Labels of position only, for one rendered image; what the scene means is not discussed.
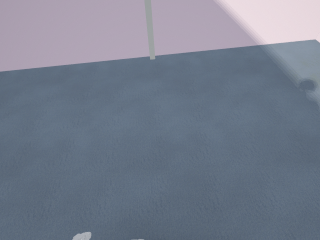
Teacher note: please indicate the panel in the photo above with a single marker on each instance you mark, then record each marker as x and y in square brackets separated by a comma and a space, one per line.
[150, 33]

